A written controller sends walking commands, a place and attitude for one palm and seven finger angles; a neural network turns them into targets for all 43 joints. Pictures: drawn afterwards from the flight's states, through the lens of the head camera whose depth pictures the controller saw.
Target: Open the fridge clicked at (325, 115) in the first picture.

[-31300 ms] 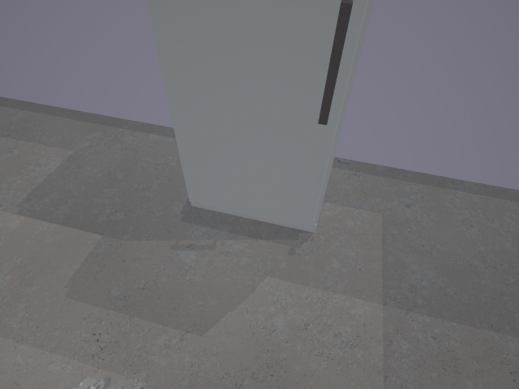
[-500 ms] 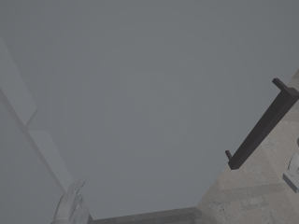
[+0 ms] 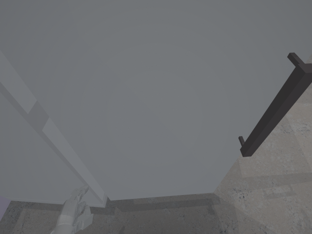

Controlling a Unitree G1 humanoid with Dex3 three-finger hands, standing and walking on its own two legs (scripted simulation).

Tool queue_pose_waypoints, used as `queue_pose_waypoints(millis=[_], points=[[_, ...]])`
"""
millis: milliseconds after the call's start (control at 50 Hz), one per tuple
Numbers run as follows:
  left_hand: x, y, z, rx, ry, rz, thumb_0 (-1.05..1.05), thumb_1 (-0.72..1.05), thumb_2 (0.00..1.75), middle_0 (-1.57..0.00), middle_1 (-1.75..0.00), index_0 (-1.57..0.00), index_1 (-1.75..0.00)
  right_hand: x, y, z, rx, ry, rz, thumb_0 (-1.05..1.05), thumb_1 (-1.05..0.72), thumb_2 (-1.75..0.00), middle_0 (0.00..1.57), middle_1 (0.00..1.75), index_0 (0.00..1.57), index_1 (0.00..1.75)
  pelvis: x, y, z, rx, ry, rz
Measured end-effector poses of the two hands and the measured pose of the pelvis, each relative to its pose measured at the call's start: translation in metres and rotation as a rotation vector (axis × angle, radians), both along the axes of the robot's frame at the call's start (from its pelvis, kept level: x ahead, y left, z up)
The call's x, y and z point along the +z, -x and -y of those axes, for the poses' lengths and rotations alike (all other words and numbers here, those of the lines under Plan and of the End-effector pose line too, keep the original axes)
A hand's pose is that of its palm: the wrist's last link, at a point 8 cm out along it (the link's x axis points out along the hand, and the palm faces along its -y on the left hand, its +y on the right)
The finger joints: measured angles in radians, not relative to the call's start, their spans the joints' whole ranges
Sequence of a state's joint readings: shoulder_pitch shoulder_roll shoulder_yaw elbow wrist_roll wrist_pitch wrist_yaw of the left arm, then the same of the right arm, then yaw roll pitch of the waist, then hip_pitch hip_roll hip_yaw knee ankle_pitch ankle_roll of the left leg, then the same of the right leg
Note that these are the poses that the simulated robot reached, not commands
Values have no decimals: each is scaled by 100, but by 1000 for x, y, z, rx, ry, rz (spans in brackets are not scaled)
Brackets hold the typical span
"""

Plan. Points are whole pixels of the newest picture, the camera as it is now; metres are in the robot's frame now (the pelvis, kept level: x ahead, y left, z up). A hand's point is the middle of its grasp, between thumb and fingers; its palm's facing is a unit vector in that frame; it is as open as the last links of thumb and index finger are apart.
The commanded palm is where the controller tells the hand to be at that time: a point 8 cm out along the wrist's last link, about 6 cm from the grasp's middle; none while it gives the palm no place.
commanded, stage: step back with the hand held close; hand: right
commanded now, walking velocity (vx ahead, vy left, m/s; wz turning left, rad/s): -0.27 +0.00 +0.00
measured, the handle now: (264, 114) +0.40 -0.27 +0.09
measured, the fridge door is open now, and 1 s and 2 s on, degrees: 82 82 82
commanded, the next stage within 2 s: stop stepping back and stand still in 0.84 s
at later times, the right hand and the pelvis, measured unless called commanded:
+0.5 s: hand out of the picture +0.13 -0.28 +0.17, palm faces +0.40 +0.81 -0.42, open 7.4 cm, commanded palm +0.07 -0.32 +0.18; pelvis -0.07 -0.02 -0.01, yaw -1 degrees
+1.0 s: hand out of the picture +0.00 -0.32 +0.19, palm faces +0.40 +0.83 -0.39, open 7.4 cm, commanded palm -0.05 -0.35 +0.18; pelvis -0.19 -0.06 -0.01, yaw +1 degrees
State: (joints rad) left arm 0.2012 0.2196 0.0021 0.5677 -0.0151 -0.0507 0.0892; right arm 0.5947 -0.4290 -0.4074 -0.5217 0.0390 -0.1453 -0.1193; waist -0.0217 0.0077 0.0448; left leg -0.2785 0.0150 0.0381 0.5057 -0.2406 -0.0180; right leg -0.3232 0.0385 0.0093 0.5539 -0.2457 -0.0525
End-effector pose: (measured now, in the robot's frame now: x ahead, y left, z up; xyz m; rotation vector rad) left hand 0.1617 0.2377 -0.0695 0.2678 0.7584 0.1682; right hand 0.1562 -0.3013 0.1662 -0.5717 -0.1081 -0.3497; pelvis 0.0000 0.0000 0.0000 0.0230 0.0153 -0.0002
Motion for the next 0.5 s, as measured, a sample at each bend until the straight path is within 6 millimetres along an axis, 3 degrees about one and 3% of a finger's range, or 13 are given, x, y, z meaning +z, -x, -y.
queue_pose_waypoints(millis=[140, 240, 400, 500], points=[[-4, 10, 26, -77, 21, 33, 1, 91, 89, -20, -30, -20, -30, 26, 28, 19, -68, 68, 146, 2, -88, -90, 21, 30, 22, 30, -2, 16, 7, -23, -6, -1], [-9, 15, 36, -107, 68, 56, 1, 90, 89, -20, -30, -20, -30, 20, 34, 16, -92, 31, 147, 1, -89, -90, 21, 30, 21, 30, -3, 33, 5, -2, -19, -16], [3, 43, 21, -51, 28, 71, 1, 90, 89, -21, -30, -20, -30, 5, 50, -5, 53, -44, 129, 2, -88, -90, 21, 30, 21, 30, -7, 57, 4, -5, -41, 10], [12, 66, 11, -8, -72, 63, 1, 90, 89, -21, -30, -20, -30, 13, 69, 16, 82, 2, 237, 1, -88, -90, 22, 30, 22, 30, -14, 66, 17, -21, -51, 34]])
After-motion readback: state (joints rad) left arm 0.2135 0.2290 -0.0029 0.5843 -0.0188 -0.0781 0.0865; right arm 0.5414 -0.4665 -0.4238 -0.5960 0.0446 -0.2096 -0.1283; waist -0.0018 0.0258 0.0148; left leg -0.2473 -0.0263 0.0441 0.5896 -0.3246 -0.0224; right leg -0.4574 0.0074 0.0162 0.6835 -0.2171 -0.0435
